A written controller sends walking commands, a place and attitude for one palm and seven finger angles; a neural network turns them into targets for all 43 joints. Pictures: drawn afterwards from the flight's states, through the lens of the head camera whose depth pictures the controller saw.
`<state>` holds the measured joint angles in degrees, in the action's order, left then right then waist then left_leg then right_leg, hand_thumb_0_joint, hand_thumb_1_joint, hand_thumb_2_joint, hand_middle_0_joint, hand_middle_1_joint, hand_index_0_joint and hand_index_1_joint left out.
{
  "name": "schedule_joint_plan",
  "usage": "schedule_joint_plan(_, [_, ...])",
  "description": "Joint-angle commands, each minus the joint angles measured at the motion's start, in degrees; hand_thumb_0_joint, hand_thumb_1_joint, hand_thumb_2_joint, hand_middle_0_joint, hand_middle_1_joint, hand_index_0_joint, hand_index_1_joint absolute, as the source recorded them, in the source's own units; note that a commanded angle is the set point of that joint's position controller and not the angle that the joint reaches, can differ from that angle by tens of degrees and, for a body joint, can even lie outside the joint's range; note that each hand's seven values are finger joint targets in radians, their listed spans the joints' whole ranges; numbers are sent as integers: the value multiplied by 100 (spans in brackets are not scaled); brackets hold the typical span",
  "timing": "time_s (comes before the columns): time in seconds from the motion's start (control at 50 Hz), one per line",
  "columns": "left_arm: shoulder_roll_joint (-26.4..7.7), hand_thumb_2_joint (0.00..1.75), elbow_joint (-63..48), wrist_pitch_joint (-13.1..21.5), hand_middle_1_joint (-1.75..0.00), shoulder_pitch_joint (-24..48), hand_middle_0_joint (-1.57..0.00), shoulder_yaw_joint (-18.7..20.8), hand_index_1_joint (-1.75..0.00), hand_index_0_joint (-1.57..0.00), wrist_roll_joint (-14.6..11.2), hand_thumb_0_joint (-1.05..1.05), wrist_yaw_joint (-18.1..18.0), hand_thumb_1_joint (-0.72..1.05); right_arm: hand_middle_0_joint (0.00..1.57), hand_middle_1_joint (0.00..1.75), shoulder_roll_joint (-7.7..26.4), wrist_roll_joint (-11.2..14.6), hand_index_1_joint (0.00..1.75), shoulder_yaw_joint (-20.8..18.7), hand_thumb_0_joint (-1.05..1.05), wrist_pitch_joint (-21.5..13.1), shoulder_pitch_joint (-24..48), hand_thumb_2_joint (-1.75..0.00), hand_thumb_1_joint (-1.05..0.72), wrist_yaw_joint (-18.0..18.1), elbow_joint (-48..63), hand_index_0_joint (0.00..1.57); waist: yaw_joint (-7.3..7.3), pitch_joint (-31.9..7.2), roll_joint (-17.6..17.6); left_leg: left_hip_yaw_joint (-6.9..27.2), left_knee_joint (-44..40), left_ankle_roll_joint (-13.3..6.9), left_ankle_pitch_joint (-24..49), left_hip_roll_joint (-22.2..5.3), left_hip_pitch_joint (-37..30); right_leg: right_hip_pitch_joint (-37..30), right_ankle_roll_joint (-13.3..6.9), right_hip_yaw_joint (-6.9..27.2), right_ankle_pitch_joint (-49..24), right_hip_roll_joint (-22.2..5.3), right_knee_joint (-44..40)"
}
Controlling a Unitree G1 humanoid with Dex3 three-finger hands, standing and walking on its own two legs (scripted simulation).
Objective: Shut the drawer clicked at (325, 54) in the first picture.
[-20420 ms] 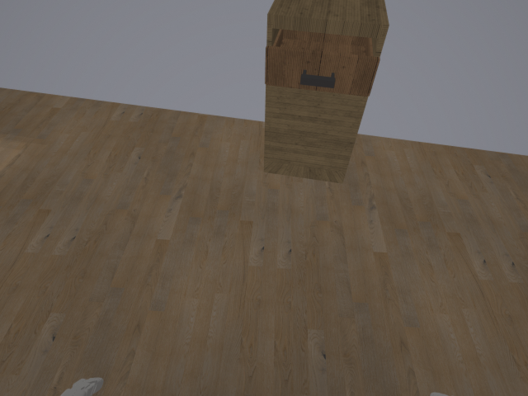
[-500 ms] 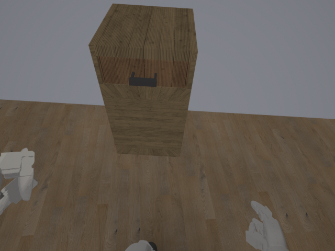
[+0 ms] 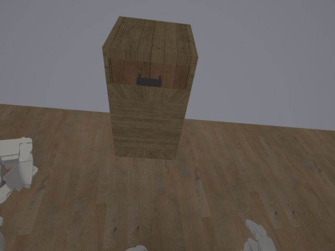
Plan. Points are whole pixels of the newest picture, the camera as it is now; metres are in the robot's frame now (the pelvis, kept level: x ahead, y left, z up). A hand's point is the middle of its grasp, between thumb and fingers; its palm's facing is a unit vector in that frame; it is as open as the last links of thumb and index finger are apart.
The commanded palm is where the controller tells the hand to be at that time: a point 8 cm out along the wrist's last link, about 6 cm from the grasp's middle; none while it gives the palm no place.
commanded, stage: stop stepping back and stand still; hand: left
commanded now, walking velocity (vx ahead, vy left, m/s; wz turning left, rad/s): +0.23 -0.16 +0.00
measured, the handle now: (149, 79) +0.87 +0.13 -0.06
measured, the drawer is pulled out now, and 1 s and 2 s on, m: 0.00 0.00 0.00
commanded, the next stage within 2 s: let the arm hang, fingers relaxed in 0.92 s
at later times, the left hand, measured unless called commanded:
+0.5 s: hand out of the picture +0.09 +0.27 +0.20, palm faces +0.31 -0.83 -0.47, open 3.3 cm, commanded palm +0.04 +0.32 +0.20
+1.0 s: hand out of the picture +0.07 +0.29 +0.19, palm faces +0.41 -0.79 -0.46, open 3.2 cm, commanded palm none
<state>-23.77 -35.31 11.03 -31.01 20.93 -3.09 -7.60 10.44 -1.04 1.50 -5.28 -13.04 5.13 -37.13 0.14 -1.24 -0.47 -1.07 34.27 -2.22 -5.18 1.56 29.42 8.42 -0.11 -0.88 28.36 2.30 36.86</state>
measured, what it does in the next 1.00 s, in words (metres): walks backwards: left foot, then right foot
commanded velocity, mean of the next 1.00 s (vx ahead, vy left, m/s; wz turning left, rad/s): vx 0.10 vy -0.05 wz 0.00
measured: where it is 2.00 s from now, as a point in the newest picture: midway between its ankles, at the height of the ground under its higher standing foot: outside the picture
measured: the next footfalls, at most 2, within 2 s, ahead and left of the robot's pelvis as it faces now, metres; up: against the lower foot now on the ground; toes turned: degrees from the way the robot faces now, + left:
left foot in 0.26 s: +0.06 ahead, +0.15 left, +0.00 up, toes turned +1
right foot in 0.50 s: -0.05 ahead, -0.05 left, +0.00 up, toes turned -2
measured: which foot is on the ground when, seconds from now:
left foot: down 0.00-0.08, up 0.10-0.24, down 0.26-0.48, up 0.50-0.64, down 0.66-1.00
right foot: down 0.00-0.26, up 0.28-0.48, down 0.50-1.00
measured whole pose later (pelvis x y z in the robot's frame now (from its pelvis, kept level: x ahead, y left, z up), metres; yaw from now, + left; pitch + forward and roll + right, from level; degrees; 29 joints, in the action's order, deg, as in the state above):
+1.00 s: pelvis -0.11 +0.05 +0.01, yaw +1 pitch -1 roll +0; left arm -21.8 -34.3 13.1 -36.4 21.0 -1.4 -9.4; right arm 11.2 -0.6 0.5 -6.3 -14.9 4.1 -37.7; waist 0.0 0.8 0.4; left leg -1.1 33.4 -0.1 -15.0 -1.6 17.5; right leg 16.3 -1.7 -4.4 16.8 0.2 33.9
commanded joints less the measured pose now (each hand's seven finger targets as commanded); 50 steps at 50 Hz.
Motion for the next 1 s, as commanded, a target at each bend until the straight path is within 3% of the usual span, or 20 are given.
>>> schedule_joint_plan(0.0, [-1084, 90, -1402, 202, -160, -32, -140, 889, -160, -140, -18, 0, -99, 90, 20, 30, 751, -52, 30, -282, 0, -462, 783, -90, -90, 27, 1126, 20, 161, -356, 2021, 1761, -3933, 1440, -3951, -1029, -273, -240, -215, -632, 868, 826, 1190])
schedule_joint_plan(0.04, [-1064, 90, -1425, 210, -160, -861, -140, 881, -160, -140, -43, 0, -52, 90, 20, 30, 682, -16, 30, -365, 0, -452, 708, -90, -90, -102, 1200, 20, 317, -590, 1378, -14, -2207, 1492, -2515, -242, -45, -996, -521, -817, 933, 530, -646])
schedule_joint_plan(0.06, [-1238, 90, -1425, 236, -160, -1288, -140, 1023, -160, -140, 15, 0, -68, 90, 20, 30, 637, 178, 30, -356, 0, -372, 485, -90, -90, -139, 1171, 20, 238, -512, -993, -648, 1658, 961, -1816, 311, -994, 927, -1014, 891, 1145, -938, -2231])
schedule_joint_plan(0.08, [-1017, 90, -1809, 208, -160, -828, -140, 840, -160, -140, -106, 0, -28, 90, 20, 30, 750, 158, 30, -463, 0, -250, 704, -90, -90, -120, 1142, 20, 107, 192, -2116, 484, 4189, 557, -1822, 164, -300, 2686, -1551, 2914, 1504, -2536, -3051])
schedule_joint_plan(0.12, [-1115, 90, -1734, 235, -160, 130, -140, 1114, -160, -140, -3, 0, -100, 90, 20, 30, 497, 16, 30, -281, 0, -263, 556, -90, -90, -143, 1002, 20, -198, 160, -879, 647, 3214, 281, -1577, -642, -53, 2256, -1174, 1530, 657, -1942, -2362])
schedule_joint_plan(0.18, [-732, 90, -903, 217, -160, 411, -140, 600, -160, -140, 174, 0, -231, 90, 20, 30, 757, 5, 30, -320, 0, -431, 503, -90, -90, 49, 749, 20, -226, 418, 90, -75, 40, 129, -1781, -537, -1575, 2469, -654, 594, 1169, -1289, -1340])
schedule_joint_plan(0.2, [-607, 90, -942, 274, -160, 538, -140, 471, -160, -140, 160, 0, -267, 90, 20, 30, 852, 22, 30, -296, 0, -512, 341, -90, -90, 121, 728, 20, -253, 309, 1088, 284, -1018, 58, -2225, -657, -1669, 2080, -474, 114, 759, -882, -268])
schedule_joint_plan(0.22, [-627, 90, -1165, 395, -160, 780, -140, 480, -160, -140, 169, 0, -313, 90, 20, 30, 985, 28, 30, -307, 0, -586, 269, -90, -90, 142, 838, 20, -240, 178, 2424, 2022, -1845, -322, -2659, -1603, -1982, 2552, -88, -343, 591, -290, 1101])
schedule_joint_plan(0.28, [-909, 90, -1088, 473, -160, 354, -140, 730, -160, -140, 182, 0, -192, 90, 20, 30, 780, 43, 30, -345, 0, -633, 429, -90, -90, -23, 912, 20, -218, -58, 1115, 3408, -2701, -662, -3979, -2145, -1186, 2413, -32, 211, 196, -171, 3020])
schedule_joint_plan(0.34, [-738, 90, -1572, 395, -160, -559, -140, 664, -160, -140, 132, 0, -157, 90, 20, 30, 727, 33, 30, -348, 0, -493, 645, -90, -90, -187, 1039, 20, -2, -289, 1015, 1593, -2663, -278, -3361, -1678, -516, 1057, -113, -352, -208, -158, 1818])
schedule_joint_plan(0.42, [-756, 90, -1476, 151, -160, -905, -140, 660, -160, -140, 124, 0, -242, 90, 20, 30, 719, -64, 30, -319, 0, -204, 702, -90, -90, -147, 1160, 20, 48, -196, 1537, 562, -1839, 127, -3637, -1204, 801, -980, -379, -778, 541, 239, -256])
schedule_joint_plan(0.44, [-824, 90, -1412, 58, -160, -835, -140, 720, -160, -140, 145, 0, -258, 90, 20, 30, 629, -40, 30, -325, 0, -109, 700, -90, -90, -132, 1158, 20, 84, -118, 465, 95, -276, 220, -3237, -729, 1051, -939, -632, -61, 573, -220, -1328])
schedule_joint_plan(0.46, [-957, 90, -1330, -19, -160, -796, -140, 844, -160, -140, 126, 0, -263, 90, 20, 30, 505, 38, 30, -338, 0, -32, 598, -90, -90, -139, 1136, 20, 8, -60, -1146, -283, 1977, 315, -2316, -197, 1252, -257, -1265, 2226, 1101, -1735, -2506])
schedule_joint_plan(0.5, [-1617, 90, -1825, 267, -160, 400, -140, 1320, -160, -140, 83, 0, -306, 90, 20, 30, 612, -74, 30, -343, 0, -198, 493, -90, -90, -81, 930, 20, -255, -106, -913, 253, 3062, 368, -1765, -726, 516, 1248, -1446, 2440, 712, -2452, -2612])
schedule_joint_plan(0.6, [-590, 90, -703, 178, -160, 218, -140, 479, -160, -140, 158, 0, -303, 90, 20, 30, 612, 13, 30, -267, 0, -298, 509, -90, -90, 101, 780, 20, -221, 263, -51, -435, -79, 128, -1649, -456, -1715, 2253, -700, 466, 1228, -1302, -1472])
schedule_joint_plan(0.66, [-570, 90, -1050, 355, -160, 311, -140, 444, -160, -140, 182, 0, -291, 90, 20, 30, 861, 100, 30, -295, 0, -420, 528, -90, -90, 115, 1044, 20, -120, 208, 1333, 1863, -1714, -438, -1662, -1749, -1414, 1699, -3, -371, -408, -280, 542])
schedule_joint_plan(0.7, [-751, 90, -1089, 393, -160, 114, -140, 694, -160, -140, 264, 0, -228, 90, 20, 30, 736, 65, 30, -308, 0, -416, 649, -90, -90, 18, 973, 20, -96, 321, 1712, 1972, -2545, -532, -3684, -1843, -128, 937, -32, -156, 87, -263, 1138])
schedule_joint_plan(0.76, [-880, 90, -1382, 443, -160, -222, -140, 802, -160, -140, 308, 0, -227, 90, 20, 30, 753, 65, 30, -325, 0, -406, 587, -90, -90, -77, 1098, 20, -19, 204, 964, 821, -1672, -159, -2928, -1240, 211, -103, -104, -115, -499, -320, -449])
schedule_joint_plan(0.82, [-850, 90, -1161, 375, -160, -375, -140, 808, -160, -140, 139, 0, -231, 90, 20, 30, 668, 88, 30, -407, 0, -354, 490, -90, -90, -120, 1033, 20, -50, 91, -989, -61, 1207, 277, -1631, -231, -558, 1259, -828, 2256, 827, -1770, -2502])
schedule_joint_plan(0.98, [-634, 90, -508, 464, -160, -457, -140, 639, -160, -140, 148, 0, -242, 90, 20, 30, 762, 129, 30, -325, 0, -453, 509, -90, -90, 15, 911, 20, -33, -101, 462, 795, -1251, -88, -279, -1037, -1442, 644, -14, 263, -1596, -544, -959])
